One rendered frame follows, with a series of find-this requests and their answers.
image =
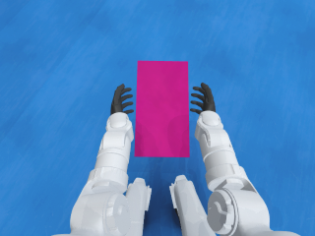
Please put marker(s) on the carton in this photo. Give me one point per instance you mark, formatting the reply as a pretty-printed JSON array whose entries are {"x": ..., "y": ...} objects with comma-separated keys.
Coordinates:
[{"x": 162, "y": 109}]

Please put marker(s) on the right robot hand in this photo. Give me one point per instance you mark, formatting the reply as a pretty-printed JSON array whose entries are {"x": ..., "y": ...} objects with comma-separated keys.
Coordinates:
[{"x": 207, "y": 98}]

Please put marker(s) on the robot left shin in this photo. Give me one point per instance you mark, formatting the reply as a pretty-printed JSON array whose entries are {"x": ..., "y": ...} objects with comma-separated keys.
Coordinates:
[{"x": 140, "y": 180}]

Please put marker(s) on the robot left upper arm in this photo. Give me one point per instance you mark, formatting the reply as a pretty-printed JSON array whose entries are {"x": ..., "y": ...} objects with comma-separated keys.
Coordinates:
[{"x": 100, "y": 214}]

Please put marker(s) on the robot left thigh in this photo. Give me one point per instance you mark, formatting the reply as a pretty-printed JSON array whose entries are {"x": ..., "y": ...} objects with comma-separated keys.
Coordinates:
[{"x": 138, "y": 197}]

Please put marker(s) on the left robot forearm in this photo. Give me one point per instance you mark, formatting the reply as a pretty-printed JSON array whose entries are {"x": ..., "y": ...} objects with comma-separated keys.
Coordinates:
[{"x": 110, "y": 170}]

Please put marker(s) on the robot right upper arm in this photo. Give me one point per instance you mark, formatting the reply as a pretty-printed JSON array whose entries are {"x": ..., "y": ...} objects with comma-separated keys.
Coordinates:
[{"x": 233, "y": 212}]

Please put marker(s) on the right robot forearm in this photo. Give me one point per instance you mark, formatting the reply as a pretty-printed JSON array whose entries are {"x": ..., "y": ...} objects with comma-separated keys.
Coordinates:
[{"x": 223, "y": 170}]

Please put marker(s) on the left robot hand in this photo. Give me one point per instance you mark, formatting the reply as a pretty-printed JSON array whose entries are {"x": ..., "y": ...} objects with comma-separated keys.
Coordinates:
[{"x": 116, "y": 105}]

